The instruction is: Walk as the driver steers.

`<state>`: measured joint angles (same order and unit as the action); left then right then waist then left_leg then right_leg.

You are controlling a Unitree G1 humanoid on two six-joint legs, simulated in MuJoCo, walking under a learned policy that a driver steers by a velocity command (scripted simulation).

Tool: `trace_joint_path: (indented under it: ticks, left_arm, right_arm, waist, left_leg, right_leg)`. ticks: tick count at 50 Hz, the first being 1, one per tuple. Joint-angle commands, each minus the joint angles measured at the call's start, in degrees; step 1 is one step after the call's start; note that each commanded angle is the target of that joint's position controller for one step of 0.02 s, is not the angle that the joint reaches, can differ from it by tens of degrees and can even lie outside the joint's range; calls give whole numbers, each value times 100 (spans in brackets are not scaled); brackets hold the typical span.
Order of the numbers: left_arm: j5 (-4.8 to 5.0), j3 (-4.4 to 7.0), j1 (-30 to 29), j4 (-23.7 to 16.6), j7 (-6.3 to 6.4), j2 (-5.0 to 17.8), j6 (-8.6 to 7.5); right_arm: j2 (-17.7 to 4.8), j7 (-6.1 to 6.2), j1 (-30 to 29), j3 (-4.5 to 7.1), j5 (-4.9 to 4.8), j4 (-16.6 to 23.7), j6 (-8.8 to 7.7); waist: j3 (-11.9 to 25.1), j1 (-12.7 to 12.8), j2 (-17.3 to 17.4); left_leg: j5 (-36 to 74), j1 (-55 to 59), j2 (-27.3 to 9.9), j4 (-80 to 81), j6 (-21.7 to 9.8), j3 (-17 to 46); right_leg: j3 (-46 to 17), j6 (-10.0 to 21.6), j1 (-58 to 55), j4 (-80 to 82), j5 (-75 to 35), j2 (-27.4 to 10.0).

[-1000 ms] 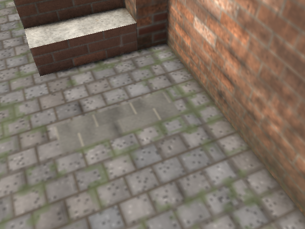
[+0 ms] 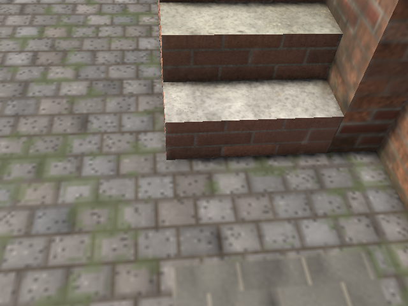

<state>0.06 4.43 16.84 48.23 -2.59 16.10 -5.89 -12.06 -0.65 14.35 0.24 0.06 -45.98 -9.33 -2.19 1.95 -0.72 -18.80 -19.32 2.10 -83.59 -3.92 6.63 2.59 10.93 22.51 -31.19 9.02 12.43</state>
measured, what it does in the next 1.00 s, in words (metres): walks ahead, turning right: left foot, then right foot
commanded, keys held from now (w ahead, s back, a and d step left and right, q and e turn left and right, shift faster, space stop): w+e+shift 0.46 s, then w+shift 0.24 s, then w+q+shift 0.12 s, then q+shift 0.18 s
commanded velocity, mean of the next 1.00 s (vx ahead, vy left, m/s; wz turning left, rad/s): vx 0.91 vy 0.00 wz -0.46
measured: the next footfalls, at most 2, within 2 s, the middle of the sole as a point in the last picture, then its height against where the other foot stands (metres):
left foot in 0.30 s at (156, 297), level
right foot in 0.76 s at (288, 240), level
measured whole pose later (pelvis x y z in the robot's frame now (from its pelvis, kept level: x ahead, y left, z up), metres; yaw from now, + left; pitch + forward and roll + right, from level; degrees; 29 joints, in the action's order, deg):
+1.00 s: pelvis +0.73 -0.18 +0.03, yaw -29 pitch +1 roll -1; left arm -2.5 2.3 17.5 45.0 0.6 16.7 -6.2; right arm -18.7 0.8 8.1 2.0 -0.2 -44.6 -5.0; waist -3.3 1.9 3.3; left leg -11.5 -39.3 -5.2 -62.4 2.8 2.3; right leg 9.2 3.0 10.1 -19.2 10.0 1.1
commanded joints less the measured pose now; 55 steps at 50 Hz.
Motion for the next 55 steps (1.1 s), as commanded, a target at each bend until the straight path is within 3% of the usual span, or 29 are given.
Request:
trace_joint_path:
  ticks: [1,3,6,8,11,13,14,15,16,17,19,20,23,24,30,32,34,36,37,38,39,40,41,42,44,48,51,53,55]
  left_arm:
    - [0,-7,-149,-518,26,299,-149]
    - [134,-60,-159,-505,76,205,-101]
    - [212,-34,114,-548,246,335,-96]
    - [273,15,524,-459,250,444,-51]
    - [369,17,782,-404,268,354,8]
    - [300,52,689,-446,287,378,78]
    - [205,34,454,-572,258,347,106]
    - [-31,-110,297,-824,219,-64,120]
    - [322,-326,1369,-1084,157,-537,56]
    - [521,-280,1080,-962,261,-7,125]
    - [193,-190,-201,-1187,275,319,192]
    - [79,-179,-536,-1349,232,228,188]
    - [295,-212,-518,-1607,121,-58,369]
    - [233,-246,-574,-1677,102,-98,392]
    - [80,-262,-1464,-1944,6,258,252]
    - [116,-293,-2046,-2159,-87,213,159]
    - [167,-213,-2283,-2292,-145,415,103]
    - [23,-59,-1797,-2290,-89,756,124]
    - [-61,92,-347,-1939,16,991,171]
    - [-220,200,1005,-1567,176,1357,237]
    - [-569,147,896,-1456,181,1822,131]
    - [-521,101,1413,-1452,176,1263,69]
    - [-434,38,963,-1365,153,1230,6]
    - [-287,-9,590,-1216,148,1014,-59]
    - [-249,-118,39,-1057,179,552,-98]
    - [-284,-127,-1021,-953,313,527,-240]
    - [-177,-147,-1202,-994,543,657,-163]
    - [-322,-213,-1495,-1130,646,745,-13]
    - [-63,-270,-2265,-1266,702,656,125]
  right_arm:
    - [-571,-2,39,100,95,754,-165]
    - [-567,101,-106,96,114,942,-59]
    - [-397,178,-1359,-4,291,1513,-77]
    - [-257,191,-1764,4,154,1738,-54]
    - [-689,245,-1929,229,-177,1925,-5]
    - [-1040,250,-1450,438,-250,1872,-80]
    - [-1219,240,-406,553,-251,1698,-118]
    - [-1565,289,1157,638,-204,1497,-59]
    - [-1952,157,1412,683,6,1229,-42]
    - [-1297,144,1117,618,12,1344,25]
    - [-918,188,796,521,6,1184,176]
    - [-881,156,671,503,83,1060,205]
    - [-556,50,267,416,-4,719,186]
    - [-560,24,271,410,-36,593,170]
    - [-1245,59,454,481,107,238,37]
    - [-1386,66,897,458,8,22,58]
    - [-1600,89,1059,435,-15,-78,114]
    - [-1842,158,1114,426,13,-276,173]
    - [-1905,196,865,397,-38,-304,233]
    - [-1777,212,798,309,-29,-124,182]
    - [-605,40,2079,2,-121,-205,25]
    - [-1439,-32,1533,186,-316,-439,-72]
    - [-1417,-11,709,225,-437,-66,-21]
    - [-1192,35,348,140,-234,53,51]
    - [-1007,42,458,144,-75,-28,255]
    - [-580,187,102,139,-27,273,480]
    - [-516,51,177,171,65,310,353]
    - [-802,52,1151,311,73,103,482]
    - [-1277,81,2564,542,118,-115,582]
  waist:
    - [83,-604,968]
    - [-244,-748,673]
    - [-482,-292,278]
    - [-182,63,-70]
    - [29,178,-465]
    - [387,-201,-555]
    - [1080,-778,-579]
    - [2260,-1346,-149]
    - [3217,-655,2772]
    - [2357,-847,2316]
    - [773,-972,379]
    - [363,-837,74]
    - [-26,-343,505]
    - [-86,-272,472]
    - [-583,-337,90]
    - [-689,-513,45]
    - [-644,-480,355]
    - [-84,133,1104]
    - [592,961,1177]
    - [1523,1452,744]
    - [2822,386,-1498]
    - [3436,1044,-603]
    - [2270,773,-424]
    - [1490,466,-123]
    - [982,-70,-190]
    - [163,-611,-344]
    - [505,-639,-333]
    - [1298,-1051,-710]
    - [1366,-1840,-1040]
  left_leg:
    - [240,-2123,-534,363,41,420]
    - [202,-1875,-733,1155,270,117]
    - [1841,-619,-516,3422,537,-436]
    - [2718,382,-130,4468,670,-549]
    - [2412,400,18,5566,780,-130]
    - [1785,791,53,5901,555,-113]
    - [1584,1877,-312,5652,283,29]
    - [410,3783,-1429,5191,-148,1043]
    - [-1815,5450,-2979,6234,-1249,4612]
    - [-3409,4933,-2808,6606,-1043,4939]
    - [-1194,3321,-2226,6645,-562,2781]
    - [-342,2587,-1974,6758,-504,2128]
    - [434,1519,-1716,7105,-344,848]
    - [747,1318,-1669,7209,-385,608]
    - [1824,830,-1315,7894,-283,-942]
    - [2278,1270,-1468,8035,-288,-1038]
    - [4360,1908,-1539,7630,-288,-1271]
    - [7493,2305,-1738,6373,-258,-1204]
    - [8249,2009,-1659,4934,-122,-1206]
    - [6113,459,-1252,2862,114,-1007]
    - [-1389,-1709,47,280,337,-297]
    - [-1583,-1841,84,-329,247,856]
    - [-964,-2213,-224,-13,314,505]
    - [-377,-2223,-597,605,375,142]
    - [218,-1572,-1015,938,425,43]
    - [619,-1175,-841,1686,716,-448]
    - [2137,-197,-388,3561,865,-1051]
    - [1903,812,-132,2847,765,-1174]
    - [1377,1659,-48,3855,426,-1056]
  right_leg:
    - [-3874,1056,-1143,2227,1444,-1722]
    - [-3222,952,-40,2214,1012,-1409]
    - [-2355,662,1274,2146,-124,-836]
    - [-2368,357,1363,1910,-24,-730]
    - [-2983,151,-34,1280,310,-945]
    - [-3059,-78,-878,167,-1012,-1037]
    - [-2801,-272,-800,-1068,-1675,-963]
    - [-2238,-409,147,-3030,-788,-806]
    - [-1691,-605,2110,-4748,2417,-461]
    - [-1409,-584,3035,-5424,1883,-1184]
    - [-937,-603,3180,-5388,1056,-1528]
    - [-906,-584,2981,-5136,849,-1696]
    - [-896,-615,2720,-4864,855,-2126]
    - [-900,-651,2726,-4784,645,-2154]
    - [-529,-690,1898,-2202,-1309,-1844]
    - [-219,-567,1571,-1349,-1353,-1654]
    - [191,-391,1215,-778,-842,-1292]
    - [405,-141,155,-587,53,-880]
    - [253,112,-1403,-40,-558,-874]
    - [-772,287,-3784,-382,-2068,-1818]
    - [-3671,1058,-5797,-278,-3021,-3705]
    - [-4301,959,-5461,373,-2750,-3727]
    - [-3017,681,-4515,565,-3105,-3516]
    - [-2110,445,-3490,800,-3086,-3154]
    - [-1307,236,-2070,1491,-1946,-2772]
    - [378,-85,-342,1860,-4758,-2549]
    - [1160,-269,-177,1401,-4524,-2185]
    - [1121,-322,-344,431,-6031,-2548]
    - [1081,-688,-192,-1201,-5183,-2354]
